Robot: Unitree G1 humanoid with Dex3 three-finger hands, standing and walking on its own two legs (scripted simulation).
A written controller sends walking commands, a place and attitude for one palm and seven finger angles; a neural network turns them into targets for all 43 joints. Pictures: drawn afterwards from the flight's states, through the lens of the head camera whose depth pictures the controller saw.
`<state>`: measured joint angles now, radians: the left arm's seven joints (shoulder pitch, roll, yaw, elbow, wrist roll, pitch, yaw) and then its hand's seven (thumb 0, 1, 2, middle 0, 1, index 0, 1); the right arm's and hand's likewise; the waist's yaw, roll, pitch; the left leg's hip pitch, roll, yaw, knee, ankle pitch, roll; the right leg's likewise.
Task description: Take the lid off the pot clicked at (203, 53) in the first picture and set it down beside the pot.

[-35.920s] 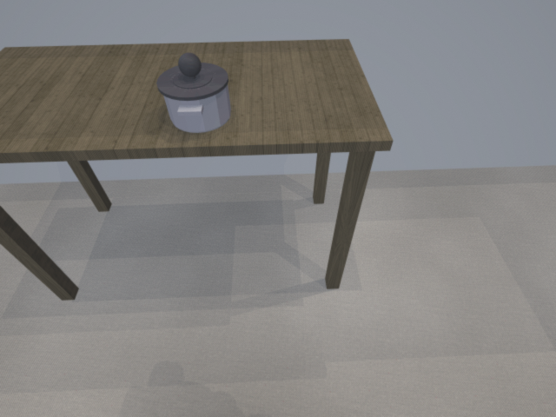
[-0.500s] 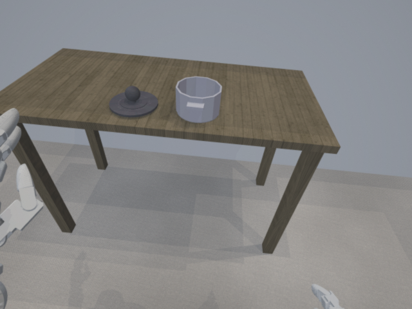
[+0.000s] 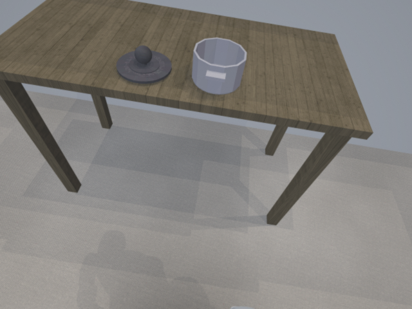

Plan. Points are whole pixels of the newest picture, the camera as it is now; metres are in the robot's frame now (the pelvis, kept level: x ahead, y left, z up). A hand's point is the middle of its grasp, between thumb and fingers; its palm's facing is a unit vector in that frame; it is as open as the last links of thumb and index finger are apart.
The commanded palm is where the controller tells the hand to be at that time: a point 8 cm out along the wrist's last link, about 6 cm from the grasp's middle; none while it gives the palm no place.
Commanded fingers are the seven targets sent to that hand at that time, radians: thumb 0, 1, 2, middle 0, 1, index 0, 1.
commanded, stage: stop stepping back and stand still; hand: left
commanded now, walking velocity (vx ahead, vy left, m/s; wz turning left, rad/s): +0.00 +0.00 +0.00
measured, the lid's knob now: (143, 54) +0.75 +0.23 +0.05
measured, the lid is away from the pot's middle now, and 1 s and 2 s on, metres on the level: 0.22 0.22 0.22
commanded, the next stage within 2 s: let the arm hang, fingers relaxed in 0.18 s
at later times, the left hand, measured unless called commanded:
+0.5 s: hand out of the picture +0.06 +0.15 -0.17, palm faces +0.00 -0.98 -0.22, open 7.2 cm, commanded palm none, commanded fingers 0.00 0.90 0.90 -0.20 -0.30 -0.20 -0.30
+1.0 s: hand out of the picture +0.05 +0.14 -0.18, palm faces +0.01 -0.98 -0.19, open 7.3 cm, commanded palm none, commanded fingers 0.00 0.90 0.90 -0.20 -0.30 -0.20 -0.30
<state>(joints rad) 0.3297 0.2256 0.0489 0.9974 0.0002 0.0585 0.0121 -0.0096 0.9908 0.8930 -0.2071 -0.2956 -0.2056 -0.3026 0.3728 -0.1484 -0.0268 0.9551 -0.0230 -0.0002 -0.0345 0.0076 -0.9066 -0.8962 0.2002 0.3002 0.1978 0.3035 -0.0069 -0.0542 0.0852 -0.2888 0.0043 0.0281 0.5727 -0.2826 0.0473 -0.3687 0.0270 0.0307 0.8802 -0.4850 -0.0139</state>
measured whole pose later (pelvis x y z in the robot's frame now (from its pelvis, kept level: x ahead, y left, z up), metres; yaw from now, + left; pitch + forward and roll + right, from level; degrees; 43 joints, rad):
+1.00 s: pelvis +0.04 -0.03 +0.00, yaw -2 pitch -1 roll +0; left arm 0.26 0.15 0.03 1.10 0.01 0.00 0.04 0.01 0.92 0.89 -0.20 -0.30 -0.20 -0.30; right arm 0.26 -0.13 -0.05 1.08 -0.01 0.00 -0.04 0.01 -0.92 -0.90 0.20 0.30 0.20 0.30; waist -0.01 0.00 0.08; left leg -0.18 0.03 0.05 0.50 -0.31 -0.01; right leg -0.14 0.01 0.04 0.47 -0.32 0.00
